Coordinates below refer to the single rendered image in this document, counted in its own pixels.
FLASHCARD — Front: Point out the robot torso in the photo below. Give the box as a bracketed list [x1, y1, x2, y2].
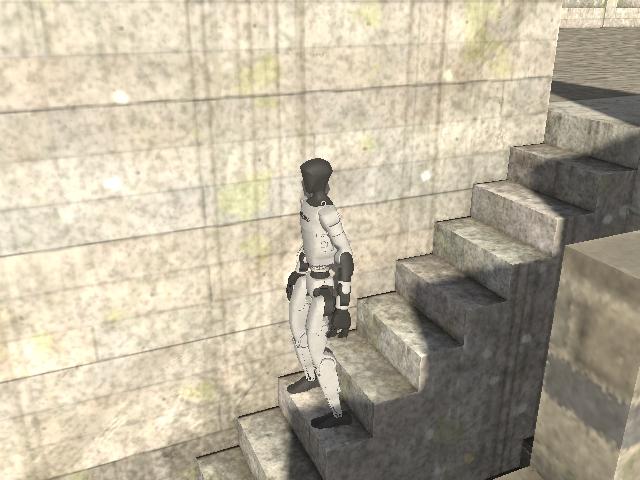
[300, 193, 338, 298]

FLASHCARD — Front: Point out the robot left hand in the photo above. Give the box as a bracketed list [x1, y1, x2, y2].
[326, 309, 351, 338]

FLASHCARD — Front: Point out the robot right hand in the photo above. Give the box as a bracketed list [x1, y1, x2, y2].
[286, 271, 305, 301]

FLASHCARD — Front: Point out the robot left forearm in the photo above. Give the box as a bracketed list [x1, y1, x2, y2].
[335, 252, 354, 310]

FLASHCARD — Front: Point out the robot right forearm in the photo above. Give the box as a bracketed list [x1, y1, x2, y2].
[295, 248, 309, 274]

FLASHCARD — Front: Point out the left robot upper arm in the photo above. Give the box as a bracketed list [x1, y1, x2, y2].
[318, 206, 353, 265]

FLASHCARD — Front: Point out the right robot upper arm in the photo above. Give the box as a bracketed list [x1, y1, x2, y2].
[300, 194, 313, 206]

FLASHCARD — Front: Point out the left robot thigh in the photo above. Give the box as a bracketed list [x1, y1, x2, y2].
[306, 289, 337, 371]

